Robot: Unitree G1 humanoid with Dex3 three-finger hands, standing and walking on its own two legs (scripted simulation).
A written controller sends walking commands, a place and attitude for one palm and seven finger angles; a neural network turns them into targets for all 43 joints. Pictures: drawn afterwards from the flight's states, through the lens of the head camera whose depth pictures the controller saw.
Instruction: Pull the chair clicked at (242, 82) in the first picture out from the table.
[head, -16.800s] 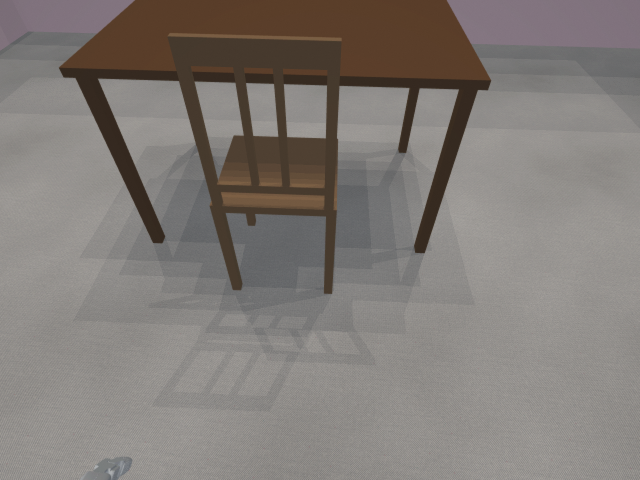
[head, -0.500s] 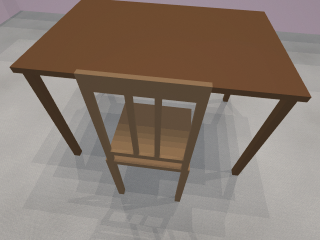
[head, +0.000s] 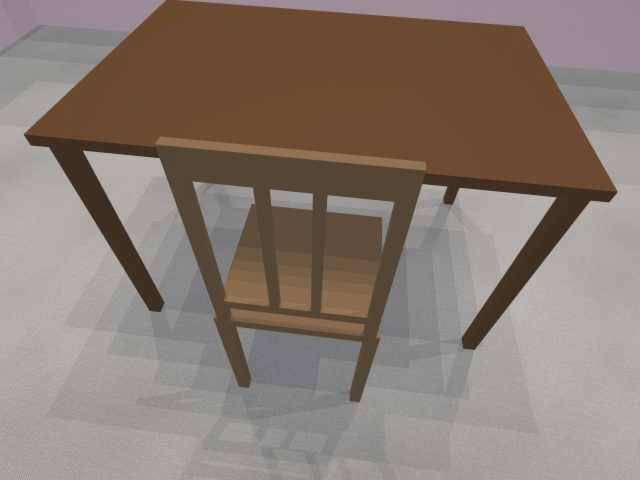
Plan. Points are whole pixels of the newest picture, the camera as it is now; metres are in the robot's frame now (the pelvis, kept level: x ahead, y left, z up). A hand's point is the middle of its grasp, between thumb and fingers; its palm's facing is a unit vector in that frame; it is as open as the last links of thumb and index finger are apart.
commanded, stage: look again from close up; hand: left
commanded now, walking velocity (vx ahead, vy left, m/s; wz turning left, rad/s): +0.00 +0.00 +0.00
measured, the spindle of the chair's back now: (269, 254) +0.49 +0.12 -0.08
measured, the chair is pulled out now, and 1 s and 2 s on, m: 0.00 0.00 0.00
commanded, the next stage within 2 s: raise the hand toward the chair's back in 0.66 s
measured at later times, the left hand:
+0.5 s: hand out of the picture -0.02 +0.15 -0.18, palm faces +0.02 -0.98 -0.19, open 7.4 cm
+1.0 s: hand (212, 397) +0.21 +0.15 +0.00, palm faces +0.16 -0.98 -0.08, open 7.8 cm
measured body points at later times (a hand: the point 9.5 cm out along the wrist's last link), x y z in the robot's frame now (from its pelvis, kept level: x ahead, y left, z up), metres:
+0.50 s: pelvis +0.00 -0.01 +0.00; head +0.02 -0.01 +0.45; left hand -0.02 +0.20 -0.16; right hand +0.00 -0.23 -0.16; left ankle +0.03 +0.06 -0.74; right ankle -0.04 -0.14 -0.74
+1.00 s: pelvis -0.01 -0.04 -0.02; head -0.01 -0.05 +0.43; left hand +0.20 +0.20 +0.00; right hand +0.12 -0.30 -0.12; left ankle +0.03 +0.06 -0.74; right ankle -0.04 -0.14 -0.74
